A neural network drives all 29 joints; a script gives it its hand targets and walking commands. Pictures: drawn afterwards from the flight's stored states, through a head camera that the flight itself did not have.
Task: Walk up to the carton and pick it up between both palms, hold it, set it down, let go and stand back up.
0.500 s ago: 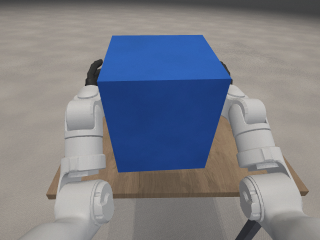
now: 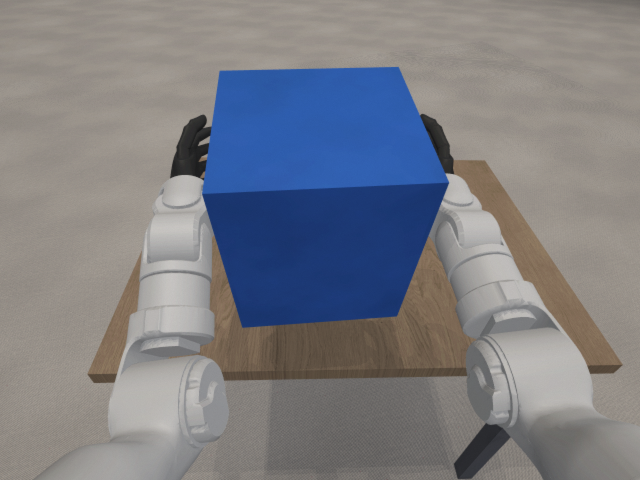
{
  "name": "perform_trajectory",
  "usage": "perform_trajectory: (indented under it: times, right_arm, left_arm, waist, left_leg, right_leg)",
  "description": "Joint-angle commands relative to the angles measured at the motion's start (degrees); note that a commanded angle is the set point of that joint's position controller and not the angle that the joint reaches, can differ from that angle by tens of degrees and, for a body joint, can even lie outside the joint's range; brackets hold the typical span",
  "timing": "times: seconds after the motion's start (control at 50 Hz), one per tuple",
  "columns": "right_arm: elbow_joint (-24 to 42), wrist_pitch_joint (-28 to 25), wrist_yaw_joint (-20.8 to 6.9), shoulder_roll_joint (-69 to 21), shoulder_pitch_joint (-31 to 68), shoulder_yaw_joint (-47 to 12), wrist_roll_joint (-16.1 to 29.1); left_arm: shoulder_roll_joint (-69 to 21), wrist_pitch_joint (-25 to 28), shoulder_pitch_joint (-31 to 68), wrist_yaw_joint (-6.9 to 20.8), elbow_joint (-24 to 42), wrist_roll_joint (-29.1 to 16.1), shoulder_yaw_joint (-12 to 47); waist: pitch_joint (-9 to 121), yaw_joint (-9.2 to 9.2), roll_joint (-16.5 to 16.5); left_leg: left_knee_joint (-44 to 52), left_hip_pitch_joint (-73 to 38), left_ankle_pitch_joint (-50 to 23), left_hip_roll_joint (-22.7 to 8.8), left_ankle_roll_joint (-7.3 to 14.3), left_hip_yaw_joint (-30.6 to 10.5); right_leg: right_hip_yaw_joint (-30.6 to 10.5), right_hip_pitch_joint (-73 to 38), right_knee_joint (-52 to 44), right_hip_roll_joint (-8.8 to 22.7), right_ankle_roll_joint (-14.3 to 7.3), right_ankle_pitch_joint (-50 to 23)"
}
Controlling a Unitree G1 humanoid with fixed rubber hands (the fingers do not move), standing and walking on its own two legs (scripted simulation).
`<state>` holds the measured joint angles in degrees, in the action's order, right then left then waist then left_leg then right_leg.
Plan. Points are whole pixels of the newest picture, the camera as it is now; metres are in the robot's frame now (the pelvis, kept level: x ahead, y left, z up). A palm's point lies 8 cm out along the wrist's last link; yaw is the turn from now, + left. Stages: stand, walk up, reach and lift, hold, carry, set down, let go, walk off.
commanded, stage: set down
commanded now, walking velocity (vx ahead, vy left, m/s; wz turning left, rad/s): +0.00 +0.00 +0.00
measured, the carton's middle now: (316, 204) +0.39 +0.02 +0.18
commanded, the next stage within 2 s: none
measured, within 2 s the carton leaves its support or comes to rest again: neither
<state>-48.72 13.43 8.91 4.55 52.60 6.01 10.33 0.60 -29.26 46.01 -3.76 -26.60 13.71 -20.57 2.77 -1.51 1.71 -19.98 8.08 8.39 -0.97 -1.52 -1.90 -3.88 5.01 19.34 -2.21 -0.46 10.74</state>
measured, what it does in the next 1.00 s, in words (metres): stands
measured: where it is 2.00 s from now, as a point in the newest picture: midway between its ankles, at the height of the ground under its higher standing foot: outside the picture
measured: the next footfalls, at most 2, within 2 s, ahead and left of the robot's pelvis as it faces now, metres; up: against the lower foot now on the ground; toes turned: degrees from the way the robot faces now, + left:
none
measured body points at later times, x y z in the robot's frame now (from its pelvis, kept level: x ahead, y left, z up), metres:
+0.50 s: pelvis +0.00 +0.00 +0.00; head -0.03 +0.02 +0.45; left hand +0.41 +0.17 +0.19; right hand +0.42 -0.13 +0.19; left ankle +0.03 +0.13 -0.75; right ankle +0.00 -0.12 -0.75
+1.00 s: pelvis +0.01 +0.00 +0.00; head -0.02 +0.01 +0.45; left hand +0.42 +0.16 +0.16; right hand +0.43 -0.14 +0.17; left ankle +0.03 +0.13 -0.75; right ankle +0.00 -0.12 -0.75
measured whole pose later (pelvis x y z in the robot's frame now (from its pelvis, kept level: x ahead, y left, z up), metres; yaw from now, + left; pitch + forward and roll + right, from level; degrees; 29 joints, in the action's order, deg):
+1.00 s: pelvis +0.01 +0.00 +0.00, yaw +0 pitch -3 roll +0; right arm -59.6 6.0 5.0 4.6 52.4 9.9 2.8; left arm 0.1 -20.3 45.0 -6.6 -38.6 13.7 -19.3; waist 2.0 -1.0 1.7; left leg -20.0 8.1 9.2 -1.0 -1.5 -1.9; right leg -3.9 4.9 19.1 -2.2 -0.5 11.4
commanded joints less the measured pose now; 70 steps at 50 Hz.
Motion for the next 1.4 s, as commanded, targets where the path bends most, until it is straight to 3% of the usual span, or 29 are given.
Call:
perform_trajectory:
  times: [0.0, 0.1, 0.12, 0.14, 0.2, 0.24, 0.28, 0.34, 0.4, 0.48, 0.52, 0.7, 0.72, 0.76, 0.8, 0.88, 0.9, 0.92, 0.98, 1.02, 1.08, 1.1, 1.12, 1.2, 1.22, 1.24, 1.26, 1.34, 1.38]
  right_arm:
    - [19.28, -6.21, -6.17, -34.35, 44.85, -18.74, 2.77]
    - [19.19, -6.33, -6.74, -35.06, 45.81, -17.79, 2.72]
    - [15.81, -6.16, -7.29, -33.96, 42.63, -16.99, 2.38]
    - [15.51, -6.37, -7.89, -33.18, 44.32, -16.46, 2.08]
    - [15.56, -6.88, -8.69, -34.07, 45.81, -14.77, 1.46]
    - [9.45, -6.72, -9.65, -30.48, 43.42, -9.97, -0.45]
    - [7.22, -7.17, -10.33, -30.8, 42.62, -8.75, -1.51]
    - [15.31, -9.98, -10.68, -34.09, 47.92, -11.7, -1.21]
    - [15.34, -11.33, -10.74, -34.11, 48.14, -13.77, -0.52]
    - [10.02, -10.41, -11.22, -34.38, 43.27, -11.66, -1.67]
    - [6.04, -10.5, -12.14, -32.36, 43.43, -8.31, -3.35]
    - [4.67, -12.33, -14.29, -35.09, 45.07, -6.52, -5.51]
    - [7.13, -12.86, -13.74, -35.97, 43.54, -9.74, -3.8]
    - [4.75, -12.7, -13.97, -34.53, 43.56, -6.85, -4.94]
    - [7.81, -13.39, -14.45, -34.51, 46.15, -8.63, -3.57]
    - [2.32, -12.61, -14.82, -32.31, 42.15, -6.47, -5.68]
    - [3.63, -13.22, -14.94, -33.89, 44.29, -6.84, -5.48]
    - [1.87, -12.85, -15.28, -31.06, 41.97, -5.73, -6.77]
    - [3.05, -13.87, -15.53, -32.15, 41.4, -5.53, -7.21]
    - [2.51, -14.28, -15.5, -33.24, 41.46, -5.04, -6.85]
    - [3.41, -14.96, -15.95, -32.42, 41.67, -5.23, -7.15]
    - [4.87, -15.55, -15.86, -33.56, 41.86, -6.63, -6.41]
    - [3.56, -15.5, -15.74, -33.58, 41.95, -6.81, -6.65]
    - [-3.02, -14.51, -16.14, -31.64, 36.39, -3.52, -9.01]
    - [1.38, -15.12, -16.42, -33.43, 39.1, -4.97, -8.38]
    - [1.29, -15.34, -16.29, -32.18, 39.21, -4.5, -8.35]
    - [1.66, -15.37, -16.28, -31.98, 39.81, -4.51, -8.68]
    - [-1.82, -15.55, -16.72, -30.93, 36.14, -0.72, -10.94]
    - [-3.0, -15.32, -16.87, -31.38, 36.44, -0.7, -11.92]
  left_arm:
    - [-35.52, 4.33, 39.14, 8.16, 9.85, -6.93, 26.86]
    - [-34.84, 4.06, 38.18, 7.7, 8.42, -6.97, 25.29]
    - [-36.27, 4.38, 39.57, 7.35, 10.22, -6.77, 26.21]
    - [-35.47, 3.92, 37.18, 7.26, 7.4, -5.49, 24.46]
    - [-35.68, 4.01, 39.2, 7.46, 6.0, -6.47, 23.55]
    - [-35.25, 4.42, 38.42, 7.51, 3.36, -4.88, 22.42]
    - [-34.68, 5.14, 40.38, 7.12, 4.23, -4.82, 22.27]
    - [-36.69, 6.82, 40.28, 6.24, 3.56, -6.13, 23.34]
    - [-39.93, 9.17, 40.59, 4.59, 5.19, -7.6, 27.26]
    - [-38.4, 9.71, 40.23, 4.29, 2.64, -6.58, 24.53]
    - [-39.17, 10.22, 41.81, 4.08, 0.6, -5.99, 23.92]
    - [-38.79, 12.91, 44.52, 2.19, -0.8, -5.39, 21.44]
    - [-39.71, 13.31, 43.09, 2.07, 2.1, -6.49, 23.03]
    - [-40.16, 13.9, 44.44, 1.69, -0.77, -6.72, 23.17]
    - [-40.18, 14.0, 43.76, 1.47, -0.87, -6.07, 22.5]
    - [-38.48, 14.11, 42.24, 1.42, -2.81, -5.39, 20.45]
    - [-39.49, 14.16, 41.53, 1.42, -2.81, -4.61, 20.14]
    - [-38.26, 13.86, 39.06, 1.73, -6.56, -3.56, 18.24]
    - [-38.09, 14.65, 38.27, 1.86, -4.7, -3.8, 17.94]
    - [-39.38, 15.82, 40.98, 1.3, -4.4, -4.19, 19.47]
    - [-39.09, 15.59, 38.13, 0.98, -4.32, -3.83, 18.93]
    - [-40.57, 16.51, 39.46, 0.73, -1.83, -5.15, 21.73]
    - [-39.88, 17.31, 39.65, 0.72, -3.63, -4.82, 20.7]
    - [-38.48, 17.1, 37.39, 1.01, -5.95, -2.54, 17.63]
    - [-39.37, 17.13, 37.5, 1.1, -5.05, -3.0, 17.81]
    - [-39.57, 16.89, 36.62, 0.98, -6.53, -2.91, 17.75]
    - [-39.2, 16.78, 35.52, 0.91, -7.08, -2.38, 17.35]
    - [-37.99, 17.06, 36.0, 1.63, -8.1, -1.06, 16.0]
    - [-37.06, 17.06, 34.71, 1.9, -9.29, 0.08, 13.9]
  waist:
    - [33.05, 1.41, -2.4]
    - [32.13, 2.89, -2.18]
    - [31.22, 1.71, -4.34]
    - [29.18, 3.36, -3.94]
    - [29.84, 3.4, -2.64]
    - [24.51, 1.9, -4.46]
    - [25.3, 2.47, -3.36]
    - [32.29, 5.14, -3.22]
    - [37.83, 4.38, -5.28]
    - [30.99, 5.3, -4.01]
    - [31.15, 4.13, -4.75]
    - [32.67, 7.27, -3.88]
    - [35.5, 6.8, -4.63]
    - [35.05, 5.11, -6.0]
    - [36.52, 7.5, -5.19]
    - [31.34, 6.45, -4.72]
    - [32.95, 8.51, -5.19]
    - [29.1, 7.34, -4.62]
    - [32.56, 7.91, -4.21]
    - [35.14, 6.28, -4.66]
    - [34.34, 9.07, -5.23]
    - [38.5, 6.9, -5.54]
    - [39.54, 7.99, -4.56]
    - [35.22, 7.19, -6.39]
    - [35.97, 9.06, -4.3]
    - [35.16, 8.02, -5.23]
    - [35.25, 9.26, -4.92]
    - [32.01, 6.69, -4.05]
    - [30.54, 7.84, -4.31]
  left_leg:
    - [-2.83, -20.05, -25.32, 2.66, -1.07, 2.81]
    - [-2.5, -20.35, -22.74, 2.18, -0.95, 3.05]
    - [-2.33, -21.36, -24.01, 1.92, -1.41, 2.84]
    - [-1.73, -21.26, -22.28, 1.58, -1.22, 2.54]
    - [-1.05, -19.93, -19.56, 1.74, -0.67, 3.38]
    - [0.66, -18.57, -14.24, 1.2, -0.82, 3.16]
    - [1.02, -19.42, -13.49, 1.02, -0.77, 3.07]
    - [-0.58, -19.6, -18.44, 1.44, -1.14, 3.58]
    - [-3.37, -23.51, -26.76, 0.7, -2.81, 2.33]
    - [-1.82, -21.68, -21.86, 0.76, -1.95, 3.21]
    - [-0.82, -20.13, -19.06, -0.02, -2.54, 2.73]
    - [0.04, -17.16, -17.75, -0.36, -2.06, 3.79]
    - [-1.02, -19.39, -22.28, 0.09, -2.11, 3.69]
    - [-1.48, -19.99, -22.36, -0.1, -3.03, 3.05]
    - [-0.76, -18.78, -21.17, -0.02, -2.35, 3.98]
    - [-0.03, -17.66, -19.53, 0.02, -2.55, 4.36]
    - [-0.39, -18.14, -20.86, -0.46, -2.67, 4.16]
    - [0.41, -17.18, -18.56, -0.41, -2.53, 4.19]
    - [-0.37, -17.57, -22.59, -0.43, -2.42, 4.47]
    - [-1.94, -19.42, -25.12, -0.52, -3.19, 3.99]
    - [-1.83, -19.03, -26.72, -0.76, -3.26, 4.7]
    - [-3.27, -22.13, -32.38, -0.88, -3.87, 3.66]
    - [-4.09, -21.33, -32.22, -0.98, -3.54, 4.16]
    - [-2.8, -20.46, -30.29, -1.01, -3.84, 4.32]
    - [-2.29, -19.42, -28.36, -0.71, -3.46, 5.17]
    - [-2.37, -19.74, -28.43, -0.91, -3.48, 4.37]
    - [-2.37, -18.58, -28.65, -1.03, -3.1, 4.89]
    - [-1.24, -17.27, -24.63, -1.04, -3.12, 5.07]
    - [-1.44, -16.85, -25.84, -0.8, -2.79, 5.4]
  right_leg:
    - [7.93, -8.63, -4.6, -2.39, 2.17, -19.19]
    - [7.2, -5.57, -4.9, -2.54, 2.49, -16.86]
    - [7.79, -3.93, -4.73, -2.67, 2.15, -16.67]
    - [7.65, -3.37, -5.52, -2.61, 2.07, -13.59]
    - [7.37, -3.0, -5.68, -2.23, 1.92, -11.57]
    - [7.58, -0.2, -6.52, -2.07, 1.93, -6.76]
    - [8.42, 0.77, -5.77, -2.41, 1.79, -5.49]
    - [8.04, -0.41, -5.13, -2.46, 1.57, -9.82]
    - [8.71, 2.06, -4.87, -3.2, 0.81, -13.86]
    - [7.89, 1.92, -5.8, -2.72, 0.85, -10.19]
    - [8.57, 3.58, -6.26, -2.89, 0.47, -7.48]
    - [8.53, 5.6, -5.42, -2.52, 0.21, -5.69]
    - [8.22, 3.62, -4.75, -2.83, 0.46, -10.96]
    - [8.16, 6.52, -5.48, -2.88, 0.44, -9.64]
    - [8.03, 5.0, -5.49, -3.11, 0.39, -9.41]
    - [7.77, 5.02, -6.09, -2.54, 0.18, -8.85]
    - [7.95, 5.5, -5.31, -2.76, 0.41, -8.74]
    - [8.21, 6.02, -6.45, -2.84, -0.01, -5.82]
    - [8.23, 5.33, -6.19, -2.45, 0.14, -8.12]
    - [8.15, 6.1, -5.34, -2.94, 0.15, -10.46]
    - [8.51, 7.82, -5.72, -2.95, -0.14, -10.48]
    - [8.44, 7.94, -5.25, -3.02, -0.03, -12.91]
    - [8.15, 8.01, -5.16, -2.82, 0.0, -12.76]
    - [8.13, 8.22, -6.24, -2.77, -0.47, -10.09]
    - [8.36, 7.03, -5.3, -3.09, 0.21, -10.83]
    - [8.34, 8.31, -5.59, -3.05, -0.11, -10.3]
    - [8.19, 7.78, -5.71, -2.68, -0.15, -10.74]
    - [8.29, 6.92, -5.57, -2.58, -0.08, -9.71]
    - [7.86, 7.26, -5.91, -1.89, 0.14, -10.78]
